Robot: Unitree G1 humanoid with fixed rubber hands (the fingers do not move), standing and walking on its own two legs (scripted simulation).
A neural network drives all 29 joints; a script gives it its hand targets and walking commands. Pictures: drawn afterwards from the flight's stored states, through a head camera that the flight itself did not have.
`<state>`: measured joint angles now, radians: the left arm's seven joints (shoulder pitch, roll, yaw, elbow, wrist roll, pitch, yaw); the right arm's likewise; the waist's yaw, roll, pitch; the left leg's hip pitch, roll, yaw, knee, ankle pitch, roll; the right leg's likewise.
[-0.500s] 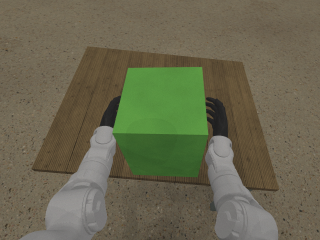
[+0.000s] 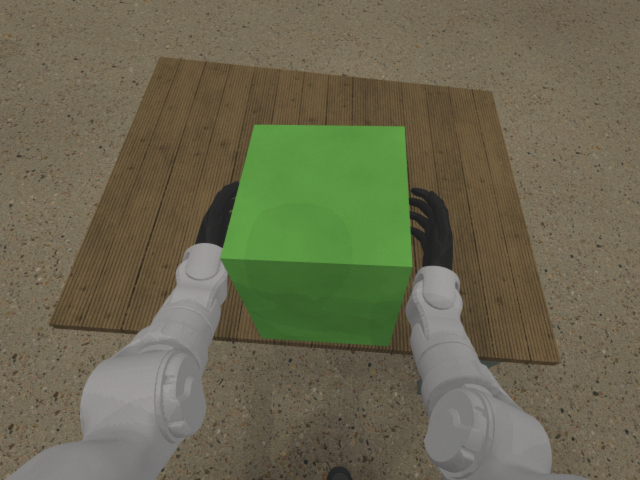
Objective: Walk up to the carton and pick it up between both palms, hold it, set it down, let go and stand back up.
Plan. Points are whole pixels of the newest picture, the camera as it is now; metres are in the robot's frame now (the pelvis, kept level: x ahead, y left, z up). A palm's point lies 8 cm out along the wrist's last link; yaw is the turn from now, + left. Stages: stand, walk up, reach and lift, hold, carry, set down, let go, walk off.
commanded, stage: set down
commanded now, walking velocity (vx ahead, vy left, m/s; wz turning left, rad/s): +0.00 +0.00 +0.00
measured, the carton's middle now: (326, 242) +0.42 -0.04 -0.04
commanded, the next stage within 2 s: none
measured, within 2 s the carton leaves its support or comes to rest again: rests again in 0.30 s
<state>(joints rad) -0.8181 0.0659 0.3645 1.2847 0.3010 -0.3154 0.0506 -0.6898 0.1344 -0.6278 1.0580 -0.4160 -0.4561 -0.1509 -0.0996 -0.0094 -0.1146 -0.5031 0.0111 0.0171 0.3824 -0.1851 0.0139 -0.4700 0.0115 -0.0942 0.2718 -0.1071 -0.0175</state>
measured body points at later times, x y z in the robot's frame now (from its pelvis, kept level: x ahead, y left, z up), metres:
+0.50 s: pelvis -0.01 +0.00 -0.01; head +0.12 +0.01 +0.42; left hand +0.44 +0.10 -0.03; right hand +0.38 -0.18 -0.03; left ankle -0.02 +0.10 -0.74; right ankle -0.01 -0.11 -0.74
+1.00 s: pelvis -0.02 +0.00 -0.02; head +0.11 +0.01 +0.41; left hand +0.44 +0.11 -0.03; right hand +0.38 -0.18 -0.03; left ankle -0.02 +0.10 -0.74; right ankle -0.01 -0.11 -0.74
